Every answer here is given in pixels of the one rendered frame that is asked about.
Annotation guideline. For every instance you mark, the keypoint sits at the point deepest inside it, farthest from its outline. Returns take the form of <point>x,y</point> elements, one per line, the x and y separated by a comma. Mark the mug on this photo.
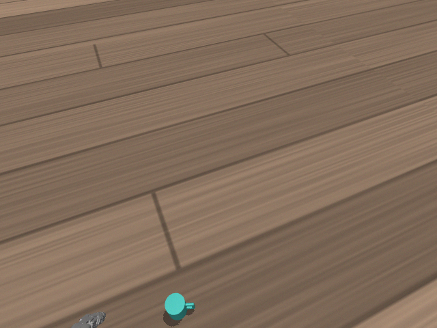
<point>176,306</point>

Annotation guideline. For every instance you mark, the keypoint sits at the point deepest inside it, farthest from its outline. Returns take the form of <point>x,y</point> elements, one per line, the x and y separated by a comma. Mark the left robot hand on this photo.
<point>90,320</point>

